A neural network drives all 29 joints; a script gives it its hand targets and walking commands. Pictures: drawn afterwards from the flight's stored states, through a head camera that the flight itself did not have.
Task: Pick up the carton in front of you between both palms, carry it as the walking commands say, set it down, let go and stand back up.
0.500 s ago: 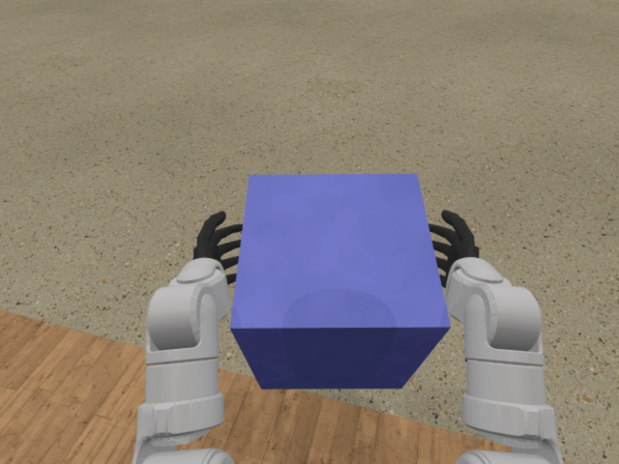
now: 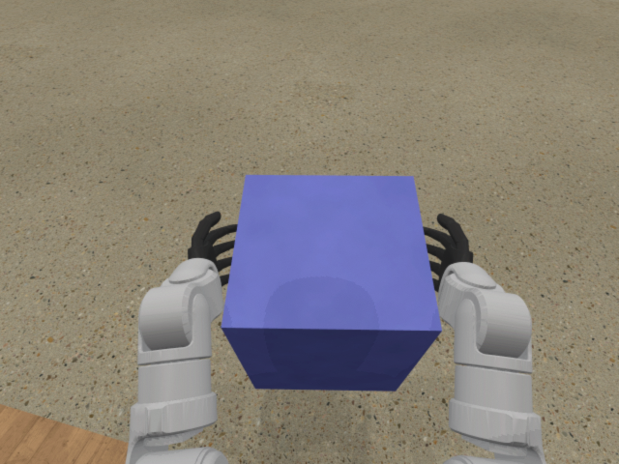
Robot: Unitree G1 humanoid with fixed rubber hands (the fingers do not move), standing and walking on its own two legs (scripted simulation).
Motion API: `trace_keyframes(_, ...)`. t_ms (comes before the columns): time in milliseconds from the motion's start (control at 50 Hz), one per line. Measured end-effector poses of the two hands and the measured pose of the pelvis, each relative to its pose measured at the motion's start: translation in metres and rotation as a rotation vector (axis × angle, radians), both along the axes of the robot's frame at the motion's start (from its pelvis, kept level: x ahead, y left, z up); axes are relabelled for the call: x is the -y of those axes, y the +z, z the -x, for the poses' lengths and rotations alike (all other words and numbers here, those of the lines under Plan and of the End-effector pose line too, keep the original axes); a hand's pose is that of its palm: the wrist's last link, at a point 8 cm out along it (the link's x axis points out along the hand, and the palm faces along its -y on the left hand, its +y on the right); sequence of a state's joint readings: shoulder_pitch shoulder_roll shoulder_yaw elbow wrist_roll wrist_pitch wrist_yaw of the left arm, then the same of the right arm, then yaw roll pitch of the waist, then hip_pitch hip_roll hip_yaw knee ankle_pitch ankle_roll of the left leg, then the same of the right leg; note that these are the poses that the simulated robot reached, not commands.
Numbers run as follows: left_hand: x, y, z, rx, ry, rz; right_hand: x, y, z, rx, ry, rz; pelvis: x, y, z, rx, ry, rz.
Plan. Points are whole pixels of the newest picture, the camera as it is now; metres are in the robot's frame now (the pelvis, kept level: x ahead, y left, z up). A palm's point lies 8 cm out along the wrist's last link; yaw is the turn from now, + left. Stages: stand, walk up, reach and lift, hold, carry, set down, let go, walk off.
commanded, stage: carry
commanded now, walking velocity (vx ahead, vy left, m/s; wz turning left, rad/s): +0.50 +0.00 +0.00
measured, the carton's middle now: (327, 292) +0.34 +0.01 +0.04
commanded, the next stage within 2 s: none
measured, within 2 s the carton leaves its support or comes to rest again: neither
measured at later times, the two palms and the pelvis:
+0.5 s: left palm (252, 128) +0.63 +0.15 +0.10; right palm (423, 130) +0.64 -0.15 +0.10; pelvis +0.32 -0.01 -0.01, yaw +3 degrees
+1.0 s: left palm (251, 69) +0.86 +0.18 +0.10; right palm (389, 70) +0.87 -0.12 +0.10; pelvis +0.63 +0.03 +0.00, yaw +1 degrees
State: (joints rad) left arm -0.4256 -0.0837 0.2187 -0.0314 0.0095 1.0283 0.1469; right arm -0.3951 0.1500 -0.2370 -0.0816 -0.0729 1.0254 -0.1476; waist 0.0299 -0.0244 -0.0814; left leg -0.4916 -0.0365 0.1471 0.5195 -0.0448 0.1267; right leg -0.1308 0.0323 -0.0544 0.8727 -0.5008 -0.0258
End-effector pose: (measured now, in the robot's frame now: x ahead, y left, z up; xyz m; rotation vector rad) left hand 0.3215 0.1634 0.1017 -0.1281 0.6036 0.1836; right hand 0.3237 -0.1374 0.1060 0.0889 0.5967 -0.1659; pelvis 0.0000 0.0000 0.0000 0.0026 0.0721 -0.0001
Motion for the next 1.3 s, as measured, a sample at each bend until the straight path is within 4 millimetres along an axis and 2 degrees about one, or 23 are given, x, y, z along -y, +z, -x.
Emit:
trace_keyframes(100,0.007,-0.022,-0.055,-0.087,-0.045,0.019,0.006,-0.022,-0.038,-0.087,-0.060,-0.007,-0.014,0.006,-0.051,-0.004,-0.001,0.016)
trace_keyframes(220,0.010,-0.015,-0.123,-0.050,-0.051,0.027,0.009,-0.013,-0.102,-0.049,-0.082,-0.017,-0.020,0.016,-0.114,-0.017,-0.001,0.030)
trace_keyframes(320,0.007,0.001,-0.183,0.012,-0.026,0.011,0.008,0.005,-0.171,0.013,-0.055,-0.014,-0.014,0.017,-0.177,-0.020,0.010,0.030)
trace_keyframes(400,0.009,0.008,-0.238,0.045,-0.009,-0.004,0.011,0.012,-0.232,0.045,-0.029,-0.008,-0.005,0.010,-0.236,-0.017,0.020,0.019)
trace_keyframes(480,0.015,0.004,-0.297,0.055,0.009,-0.030,0.016,0.002,-0.299,0.056,0.007,-0.011,0.008,-0.010,-0.302,0.003,0.047,0.001)
trace_keyframes(540,0.015,-0.006,-0.330,0.006,0.032,-0.047,0.015,-0.013,-0.342,0.007,0.051,-0.014,0.014,-0.013,-0.336,0.004,0.046,0.015)
trace_keyframes(640,0.010,-0.020,-0.360,-0.090,0.086,-0.008,0.009,-0.025,-0.385,-0.091,0.062,-0.045,0.023,0.004,-0.386,-0.008,0.057,-0.005)
trace_keyframes(740,0.011,-0.013,-0.401,-0.079,0.091,0.004,0.009,-0.020,-0.425,-0.082,0.064,-0.050,0.021,0.017,-0.441,-0.020,0.057,-0.023)
trace_keyframes(820,0.010,0.000,-0.443,-0.042,0.047,-0.029,0.009,-0.010,-0.459,-0.043,0.057,-0.033,0.012,0.021,-0.490,-0.024,0.049,-0.030)
trace_keyframes(900,0.004,0.010,-0.487,0.002,0.010,-0.048,0.003,-0.001,-0.495,0.002,0.041,-0.020,-0.002,0.017,-0.547,-0.023,0.040,-0.027)
trace_keyframes(960,-0.008,0.007,-0.520,0.018,-0.003,-0.047,-0.009,0.000,-0.526,0.019,0.035,-0.009,-0.015,0.007,-0.594,-0.017,0.031,-0.022)
trace_keyframes(1020,-0.021,-0.006,-0.553,0.008,-0.008,-0.029,-0.022,-0.007,-0.558,0.008,0.032,0.012,-0.029,-0.004,-0.638,0.000,0.002,-0.030)
trace_keyframes(1080,-0.026,-0.009,-0.583,-0.053,-0.032,-0.023,-0.027,-0.010,-0.580,-0.054,0.011,0.019,-0.038,0.002,-0.669,0.006,-0.011,-0.016)
trace_keyframes(1160,-0.027,-0.001,-0.623,-0.077,-0.065,-0.019,-0.028,-0.001,-0.610,-0.080,-0.023,0.022,-0.045,0.014,-0.710,0.010,-0.010,0.006)
trace_keyframes(1300,-0.027,0.012,-0.701,-0.041,-0.055,-0.020,-0.027,0.015,-0.693,-0.043,-0.014,0.022,-0.042,0.022,-0.793,0.007,0.001,0.021)
